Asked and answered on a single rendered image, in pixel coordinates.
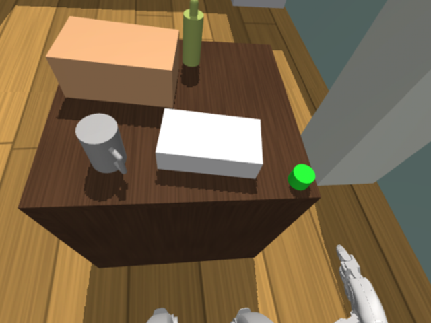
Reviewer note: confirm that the right robot hand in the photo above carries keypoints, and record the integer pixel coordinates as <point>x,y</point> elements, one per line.
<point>366,306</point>

